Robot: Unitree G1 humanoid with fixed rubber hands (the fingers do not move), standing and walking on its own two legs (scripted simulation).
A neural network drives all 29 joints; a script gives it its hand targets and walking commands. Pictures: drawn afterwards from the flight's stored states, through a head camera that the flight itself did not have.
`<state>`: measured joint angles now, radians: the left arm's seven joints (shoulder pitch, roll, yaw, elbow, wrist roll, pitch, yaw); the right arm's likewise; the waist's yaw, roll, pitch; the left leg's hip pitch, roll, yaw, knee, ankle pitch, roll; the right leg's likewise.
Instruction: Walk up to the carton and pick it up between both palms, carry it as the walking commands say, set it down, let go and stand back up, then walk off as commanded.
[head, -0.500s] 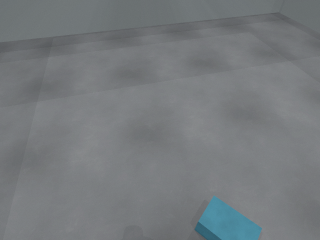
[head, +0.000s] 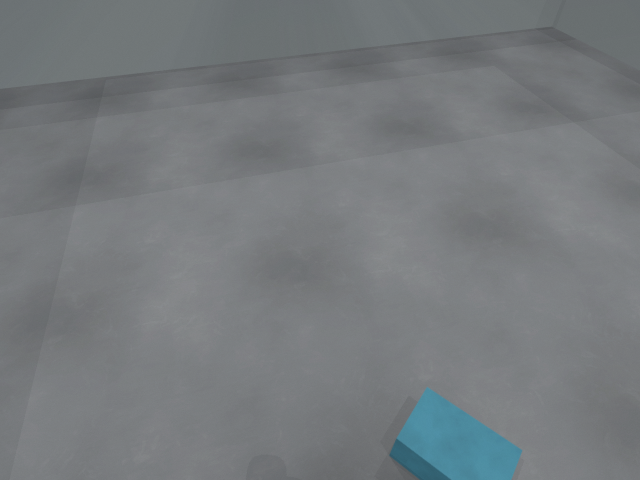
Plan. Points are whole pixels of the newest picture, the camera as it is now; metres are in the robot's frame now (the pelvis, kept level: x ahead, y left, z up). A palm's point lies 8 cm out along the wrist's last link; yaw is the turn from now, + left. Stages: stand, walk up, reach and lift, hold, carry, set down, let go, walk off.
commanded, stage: stand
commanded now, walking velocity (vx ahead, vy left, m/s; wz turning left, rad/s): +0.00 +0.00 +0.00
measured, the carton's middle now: (451, 453) +0.37 -0.33 -0.70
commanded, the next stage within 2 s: walk off in 0.10 s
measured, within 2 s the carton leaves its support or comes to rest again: neither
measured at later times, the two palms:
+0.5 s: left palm out of the picture +0.05 +0.30 -0.13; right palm out of the picture +0.06 -0.27 -0.14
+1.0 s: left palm out of the picture -0.05 +0.43 -0.13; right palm out of the picture +0.08 -0.08 -0.16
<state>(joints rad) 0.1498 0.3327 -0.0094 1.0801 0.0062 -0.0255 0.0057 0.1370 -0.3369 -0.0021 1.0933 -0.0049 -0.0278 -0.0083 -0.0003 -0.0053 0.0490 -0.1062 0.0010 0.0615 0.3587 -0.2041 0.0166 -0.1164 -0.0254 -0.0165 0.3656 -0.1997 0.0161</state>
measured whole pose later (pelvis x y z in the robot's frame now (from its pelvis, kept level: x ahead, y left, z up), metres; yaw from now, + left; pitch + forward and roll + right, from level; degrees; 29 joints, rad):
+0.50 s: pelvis -0.01 +0.02 -0.01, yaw +5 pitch -1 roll +1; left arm 0.11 0.30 0.00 1.03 0.03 0.02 0.02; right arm 0.15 -0.33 -0.01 1.11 -0.01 0.08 0.01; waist 0.01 -0.01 0.08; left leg -0.37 -0.02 0.04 0.90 -0.46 -0.01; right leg -0.19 -0.10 -0.08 0.47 -0.25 0.04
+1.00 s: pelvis -0.06 +0.14 -0.02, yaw +18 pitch -1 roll +1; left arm 0.08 0.26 0.02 0.99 -0.01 0.06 0.06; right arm 0.14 -0.27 -0.03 0.96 -0.02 0.08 0.02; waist -0.03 0.02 0.12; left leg -0.32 -0.13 0.01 0.51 -0.17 0.09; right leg -0.34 -0.03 -0.08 0.81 -0.45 0.02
